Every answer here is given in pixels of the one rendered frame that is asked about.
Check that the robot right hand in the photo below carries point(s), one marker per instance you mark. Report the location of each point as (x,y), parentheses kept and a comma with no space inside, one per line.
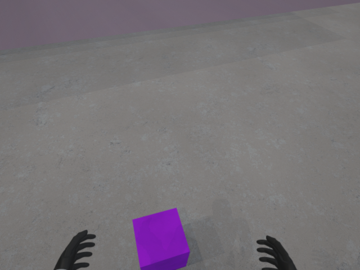
(282,260)

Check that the robot left hand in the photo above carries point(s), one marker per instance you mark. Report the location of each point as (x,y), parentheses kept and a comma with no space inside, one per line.
(70,255)

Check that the carton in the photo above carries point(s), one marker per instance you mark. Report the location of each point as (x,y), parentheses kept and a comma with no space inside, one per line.
(161,242)

